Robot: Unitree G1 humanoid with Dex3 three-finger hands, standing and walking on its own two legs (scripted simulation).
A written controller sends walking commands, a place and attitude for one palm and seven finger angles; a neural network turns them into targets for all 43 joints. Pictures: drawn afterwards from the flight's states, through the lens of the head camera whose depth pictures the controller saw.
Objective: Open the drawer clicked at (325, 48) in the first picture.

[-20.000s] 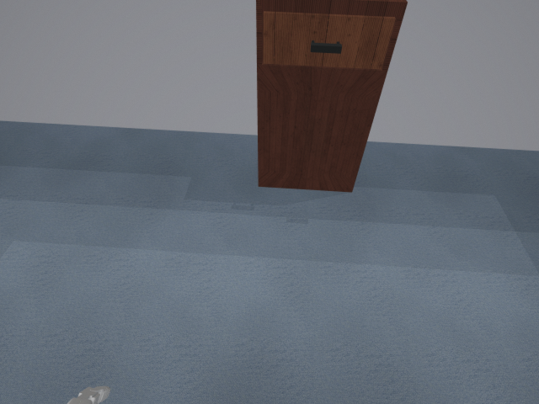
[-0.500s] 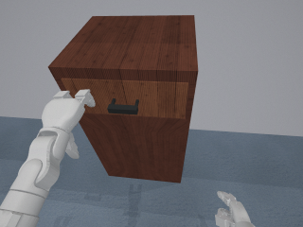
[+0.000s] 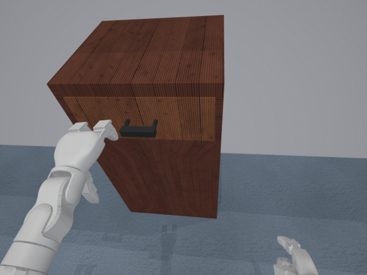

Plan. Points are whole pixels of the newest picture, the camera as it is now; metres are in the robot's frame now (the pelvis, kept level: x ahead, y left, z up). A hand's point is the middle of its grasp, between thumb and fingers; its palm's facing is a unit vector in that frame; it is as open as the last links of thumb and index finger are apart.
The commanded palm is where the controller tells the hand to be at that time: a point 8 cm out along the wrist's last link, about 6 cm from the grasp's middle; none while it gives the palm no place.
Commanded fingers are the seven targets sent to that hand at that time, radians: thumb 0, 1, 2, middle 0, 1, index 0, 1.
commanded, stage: move the hooked fingers above the handle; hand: left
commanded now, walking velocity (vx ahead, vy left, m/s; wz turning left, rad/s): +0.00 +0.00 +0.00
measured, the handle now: (139, 126) +0.52 +0.22 -0.01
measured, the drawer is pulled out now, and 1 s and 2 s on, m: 0.00 0.00 0.00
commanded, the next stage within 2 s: none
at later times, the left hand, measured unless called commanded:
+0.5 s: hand (112, 153) +0.36 +0.22 +0.07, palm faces -0.06 -0.06 -1.00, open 13.8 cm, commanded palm +0.35 +0.24 +0.14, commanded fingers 0.00 -0.50 0.30 -0.30 -1.20 -0.30 -1.20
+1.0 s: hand (129, 139) +0.41 +0.20 +0.06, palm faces -0.02 -0.06 -1.00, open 13.8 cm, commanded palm +0.40 +0.23 +0.12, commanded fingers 0.00 -0.50 0.30 -0.30 -1.20 -0.30 -1.20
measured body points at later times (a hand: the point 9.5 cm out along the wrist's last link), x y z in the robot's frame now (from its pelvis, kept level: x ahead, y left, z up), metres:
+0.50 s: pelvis +0.01 +0.00 -0.01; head +0.05 -0.04 +0.44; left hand +0.35 +0.22 +0.12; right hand +0.17 -0.25 -0.13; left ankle +0.00 +0.11 -0.74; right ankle +0.00 -0.10 -0.74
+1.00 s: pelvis +0.02 +0.02 -0.01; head +0.06 -0.01 +0.44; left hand +0.41 +0.20 +0.11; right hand +0.16 -0.23 -0.14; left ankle +0.00 +0.11 -0.74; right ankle +0.00 -0.10 -0.74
